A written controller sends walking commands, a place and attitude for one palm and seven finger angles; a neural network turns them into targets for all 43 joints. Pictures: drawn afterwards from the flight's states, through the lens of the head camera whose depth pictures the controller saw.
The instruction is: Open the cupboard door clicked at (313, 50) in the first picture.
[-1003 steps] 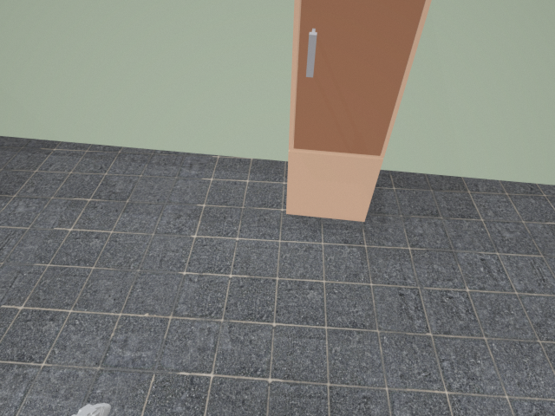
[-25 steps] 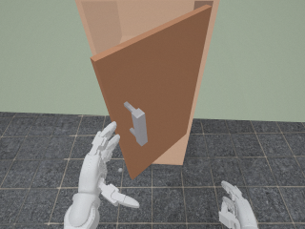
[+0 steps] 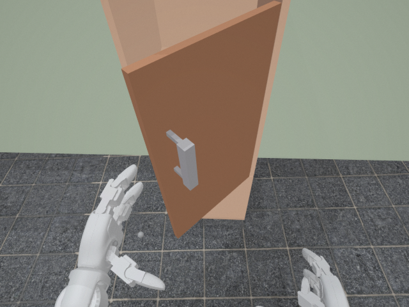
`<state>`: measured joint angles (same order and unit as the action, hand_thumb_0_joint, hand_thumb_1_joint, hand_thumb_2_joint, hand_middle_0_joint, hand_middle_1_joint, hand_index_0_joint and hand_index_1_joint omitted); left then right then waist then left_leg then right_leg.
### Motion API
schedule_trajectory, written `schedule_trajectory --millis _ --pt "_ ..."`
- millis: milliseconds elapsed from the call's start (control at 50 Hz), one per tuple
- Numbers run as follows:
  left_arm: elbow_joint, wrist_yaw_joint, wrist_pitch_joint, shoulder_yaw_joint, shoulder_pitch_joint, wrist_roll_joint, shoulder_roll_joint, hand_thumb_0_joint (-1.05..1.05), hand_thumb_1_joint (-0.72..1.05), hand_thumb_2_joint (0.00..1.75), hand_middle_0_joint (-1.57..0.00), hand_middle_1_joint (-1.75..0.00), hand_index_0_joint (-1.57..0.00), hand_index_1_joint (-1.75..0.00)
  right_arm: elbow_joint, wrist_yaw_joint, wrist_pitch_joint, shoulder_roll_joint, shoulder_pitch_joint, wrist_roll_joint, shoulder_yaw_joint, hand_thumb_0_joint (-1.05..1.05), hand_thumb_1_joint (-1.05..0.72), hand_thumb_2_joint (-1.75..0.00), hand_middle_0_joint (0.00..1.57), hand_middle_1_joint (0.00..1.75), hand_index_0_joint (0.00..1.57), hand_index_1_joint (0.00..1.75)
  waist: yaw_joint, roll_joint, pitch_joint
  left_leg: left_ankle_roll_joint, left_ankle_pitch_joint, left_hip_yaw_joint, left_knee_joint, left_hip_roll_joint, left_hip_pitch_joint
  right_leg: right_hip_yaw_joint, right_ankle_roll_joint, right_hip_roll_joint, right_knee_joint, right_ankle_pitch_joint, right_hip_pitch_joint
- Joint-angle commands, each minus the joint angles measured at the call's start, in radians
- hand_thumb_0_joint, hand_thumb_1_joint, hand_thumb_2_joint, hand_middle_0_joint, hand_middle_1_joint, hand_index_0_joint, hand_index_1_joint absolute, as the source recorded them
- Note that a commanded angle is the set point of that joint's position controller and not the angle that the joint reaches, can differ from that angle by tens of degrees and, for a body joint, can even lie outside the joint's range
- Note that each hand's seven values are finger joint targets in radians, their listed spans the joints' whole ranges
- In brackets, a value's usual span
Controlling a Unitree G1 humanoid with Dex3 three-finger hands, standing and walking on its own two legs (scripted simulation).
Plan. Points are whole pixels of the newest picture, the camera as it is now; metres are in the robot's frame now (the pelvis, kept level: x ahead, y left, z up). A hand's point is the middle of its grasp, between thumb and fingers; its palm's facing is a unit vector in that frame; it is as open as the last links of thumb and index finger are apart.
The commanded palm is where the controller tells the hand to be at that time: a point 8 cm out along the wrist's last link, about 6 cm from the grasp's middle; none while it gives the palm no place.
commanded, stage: draw the hand back to the body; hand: left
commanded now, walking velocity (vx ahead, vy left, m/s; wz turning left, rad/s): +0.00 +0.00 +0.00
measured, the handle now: (181, 160) +0.37 +0.08 +0.09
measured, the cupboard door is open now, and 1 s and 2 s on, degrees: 46 46 46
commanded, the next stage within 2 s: step back with the hand held close in 1.42 s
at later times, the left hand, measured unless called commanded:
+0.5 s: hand (70, 231) +0.20 +0.21 +0.14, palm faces +0.21 -0.94 -0.28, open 15.3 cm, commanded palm +0.17 +0.25 +0.16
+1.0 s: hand (9, 200) +0.22 +0.28 +0.19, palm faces +0.42 -0.81 -0.41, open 9.6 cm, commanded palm +0.17 +0.32 +0.21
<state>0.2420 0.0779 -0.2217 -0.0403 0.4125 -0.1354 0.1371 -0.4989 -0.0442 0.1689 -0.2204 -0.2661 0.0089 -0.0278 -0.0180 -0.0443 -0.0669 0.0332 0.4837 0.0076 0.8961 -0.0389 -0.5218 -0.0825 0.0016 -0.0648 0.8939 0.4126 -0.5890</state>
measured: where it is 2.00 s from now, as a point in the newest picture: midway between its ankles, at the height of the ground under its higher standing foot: outside the picture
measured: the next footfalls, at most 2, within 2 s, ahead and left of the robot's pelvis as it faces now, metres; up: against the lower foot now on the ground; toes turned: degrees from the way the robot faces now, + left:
none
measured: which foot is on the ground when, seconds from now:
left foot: down 0.00-1.00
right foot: down 0.00-1.00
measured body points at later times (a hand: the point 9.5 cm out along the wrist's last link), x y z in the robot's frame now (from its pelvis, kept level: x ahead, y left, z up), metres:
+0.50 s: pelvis +0.00 +0.02 +0.03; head +0.00 +0.00 +0.48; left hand +0.19 +0.26 +0.15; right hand +0.19 -0.19 -0.04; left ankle -0.02 +0.14 -0.69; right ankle +0.02 -0.12 -0.69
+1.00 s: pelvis +0.02 +0.02 +0.05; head +0.01 +0.01 +0.50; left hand +0.19 +0.32 +0.21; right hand +0.21 -0.19 -0.04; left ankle -0.02 +0.14 -0.69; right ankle +0.02 -0.12 -0.69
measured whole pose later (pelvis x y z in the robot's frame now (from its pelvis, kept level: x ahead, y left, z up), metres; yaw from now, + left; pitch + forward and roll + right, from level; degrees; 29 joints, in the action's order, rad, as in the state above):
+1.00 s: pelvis +0.02 +0.02 +0.05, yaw -2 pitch -4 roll -1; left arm 0.37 -0.12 -0.10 0.30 0.46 -0.02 0.31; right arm -0.65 -0.08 0.16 -0.22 -0.20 -0.02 -0.03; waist -0.08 -0.06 0.04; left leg 0.00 0.30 -0.04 0.42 -0.03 -0.04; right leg -0.06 -0.03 -0.05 0.39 0.21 -0.10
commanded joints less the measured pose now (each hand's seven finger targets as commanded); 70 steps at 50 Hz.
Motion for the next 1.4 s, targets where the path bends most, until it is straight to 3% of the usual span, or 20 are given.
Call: schedule_trajectory --millis 0,100,220,300,320,340,360,380,420,520,620,700,1020,1060,1200,1260,1280,1380 --pt "0.259 -0.001 -0.041 0.119 -0.077 -0.041 0.094 0.00 -0.50 0.30 -0.15 -0.30 -0.15 -0.30 0.176 -0.020 0.067 -0.091 0.091 0.012 0.034 0.00 -0.90 -0.90 0.20 0.30 0.20 0.30 -0.006 0.060 -0.146 -0.035 -0.187 -0.008 -0.165 0.061 -0.018 0.048 0.005 0.050 -0.193 -0.156 0.215" --pt "0.273 0.043 0.006 0.129 -0.071 -0.071 0.105 0.00 -0.50 0.30 -0.15 -0.30 -0.15 -0.30 0.173 -0.027 0.086 -0.100 0.093 0.018 0.026 0.00 -0.90 -0.90 0.20 0.30 0.20 0.30 -0.001 0.060 -0.110 -0.036 -0.188 -0.002 -0.194 0.058 0.015 0.036 0.001 0.054 -0.222 -0.156 0.220" --pt "0.297 0.076 0.041 0.216 -0.031 -0.102 0.165 0.00 -0.50 0.30 -0.15 -0.30 -0.15 -0.30 0.162 -0.033 0.104 -0.106 0.100 0.023 0.024 0.00 -0.90 -0.90 0.20 0.30 0.20 0.30 -0.020 0.057 -0.103 -0.034 -0.225 0.005 -0.221 0.056 0.050 0.021 0.004 0.057 -0.239 -0.189 0.260" --pt "0.330 0.095 0.057 0.240 -0.058 -0.122 0.174 0.00 -0.36 0.36 -0.16 -0.30 -0.16 -0.30 0.154 -0.038 0.117 -0.107 0.101 0.025 0.018 0.00 -0.90 -0.90 0.20 0.30 0.20 0.30 -0.020 0.017 -0.082 -0.030 -0.228 0.011 -0.246 0.054 0.084 0.004 0.006 0.063 -0.249 -0.193 0.255" --pt "0.326 0.100 0.061 0.246 -0.062 -0.126 0.180 0.00 -0.32 0.37 -0.16 -0.30 -0.16 -0.30 0.149 -0.040 0.119 -0.109 0.107 0.026 0.017 0.00 -0.90 -0.90 0.20 0.30 0.20 0.30 -0.016 0.038 -0.074 -0.033 -0.230 0.012 -0.248 0.053 0.086 0.006 0.004 0.063 -0.259 -0.189 0.264" --pt "0.423 -0.031 0.056 0.261 -0.108 0.032 0.326 0.00 -0.29 0.39 -0.16 -0.30 -0.16 -0.30 0.140 -0.061 0.107 -0.101 0.108 0.007 0.024 0.00 -0.90 -0.90 0.20 0.30 0.20 0.30 -0.039 -0.001 -0.087 -0.040 -0.233 -0.016 -0.300 0.043 0.112 0.048 0.014 0.042 -0.316 -0.188 0.332" --pt "0.368 -0.087 0.077 0.235 -0.017 0.045 0.241 0.00 -0.26 0.40 -0.16 -0.30 -0.16 -0.30 0.136 -0.068 0.103 -0.083 0.098 -0.002 0.017 0.00 -0.90 -0.90 0.20 0.30 0.20 0.30 -0.024 0.002 -0.027 -0.037 -0.231 -0.021 -0.316 0.046 0.125 0.035 0.013 0.039 -0.343 -0.183 0.320" --pt "0.360 -0.119 0.086 0.205 -0.002 0.067 0.210 0.00 -0.22 0.42 -0.16 -0.30 -0.16 -0.30 0.123 -0.065 0.096 -0.082 0.094 -0.003 0.011 0.00 -0.90 -0.90 0.20 0.30 0.20 0.30 -0.022 0.010 -0.012 -0.037 -0.250 -0.017 -0.334 0.042 0.146 0.024 0.010 0.039 -0.353 -0.192 0.332" --pt "0.357 -0.156 0.090 0.209 -0.006 0.090 0.223 0.00 -0.15 0.45 -0.16 -0.30 -0.16 -0.30 0.110 -0.067 0.085 -0.088 0.119 -0.005 0.013 0.00 -0.90 -0.90 0.20 0.30 0.20 0.30 -0.023 0.051 0.004 -0.039 -0.267 -0.015 -0.363 0.033 0.187 0.018 0.008 0.046 -0.387 -0.193 0.354" --pt "0.359 -0.199 0.081 0.240 -0.025 0.122 0.252 0.00 0.02 0.52 -0.17 -0.30 -0.17 -0.30 0.073 -0.066 0.082 -0.092 0.146 -0.016 0.011 0.00 -0.90 -0.90 0.20 0.30 0.20 0.30 -0.029 -0.029 0.025 -0.035 -0.319 -0.014 -0.451 0.026 0.267 0.011 0.013 0.048 -0.432 -0.232 0.426" --pt "0.336 -0.210 0.073 0.304 -0.003 0.124 0.280 0.00 0.20 0.60 -0.18 -0.30 -0.18 -0.30 0.049 -0.061 0.071 -0.091 0.167 -0.023 0.016 0.00 -0.90 -0.90 0.20 0.30 0.20 0.30 -0.043 0.017 0.031 -0.033 -0.379 -0.016 -0.511 0.018 0.306 0.010 0.012 0.053 -0.473 -0.280 0.501" --pt "0.366 -0.213 0.063 0.335 -0.016 0.125 0.286 0.00 0.34 0.66 -0.18 -0.30 -0.18 -0.30 0.038 -0.053 0.066 -0.091 0.171 -0.024 0.021 0.00 -0.90 -0.90 0.20 0.30 0.20 0.30 -0.047 -0.026 0.011 -0.029 -0.449 -0.021 -0.534 0.017 0.345 0.011 0.011 0.055 -0.487 -0.329 0.540" --pt "0.328 -0.220 0.057 0.521 -0.048 0.107 0.384 0.00 0.90 0.90 -0.20 -0.30 -0.20 -0.30 0.003 -0.049 0.037 -0.099 0.189 -0.025 0.047 0.00 -0.90 -0.90 0.20 0.30 0.20 0.30 -0.060 -0.017 0.026 -0.032 -0.539 -0.047 -0.552 0.017 0.400 0.023 0.007 0.063 -0.543 -0.430 0.584" --pt "0.322 -0.213 0.059 0.474 -0.048 0.105 0.336 0.00 0.90 0.90 -0.20 -0.30 -0.20 -0.30 0.000 -0.043 0.036 -0.099 0.185 -0.024 0.047 0.00 -0.90 -0.90 0.20 0.30 0.20 0.30 -0.050 -0.023 0.031 -0.031 -0.554 -0.047 -0.557 0.015 0.408 0.020 0.003 0.061 -0.541 -0.430 0.576" --pt "0.347 -0.217 0.056 0.496 -0.052 0.110 0.368 0.00 0.90 0.90 -0.20 -0.30 -0.20 -0.30 0.004 -0.042 0.037 -0.102 0.187 -0.028 0.055 0.00 -0.90 -0.90 0.20 0.30 0.20 0.30 -0.057 -0.002 -0.008 -0.036 -0.555 -0.048 -0.557 0.020 0.420 0.021 0.001 0.064 -0.540 -0.443 0.596" --pt "0.343 -0.216 0.058 0.497 -0.050 0.107 0.364 0.00 0.90 0.90 -0.20 -0.30 -0.20 -0.30 0.003 -0.041 0.036 -0.097 0.192 -0.026 0.050 0.00 -0.90 -0.90 0.20 0.30 0.20 0.30 -0.058 -0.017 0.013 -0.033 -0.539 -0.044 -0.563 0.019 0.413 0.022 0.003 0.064 -0.545 -0.426 0.590" --pt "0.358 -0.215 0.056 0.494 -0.058 0.109 0.365 0.00 0.90 0.90 -0.20 -0.30 -0.20 -0.30 0.004 -0.042 0.037 -0.097 0.195 -0.025 0.052 0.00 -0.90 -0.90 0.20 0.30 0.20 0.30 -0.057 -0.047 0.010 -0.033 -0.535 -0.051 -0.560 0.021 0.421 0.025 0.004 0.064 -0.547 -0.425 0.585" --pt "0.335 -0.214 0.057 0.488 -0.057 0.107 0.356 0.00 0.90 0.90 -0.20 -0.30 -0.20 -0.30 0.003 -0.043 0.040 -0.096 0.195 -0.025 0.051 0.00 -0.90 -0.90 0.20 0.30 0.20 0.30 -0.054 -0.023 0.034 -0.034 -0.492 -0.048 -0.570 0.019 0.410 0.022 0.002 0.066 -0.557 -0.392 0.573"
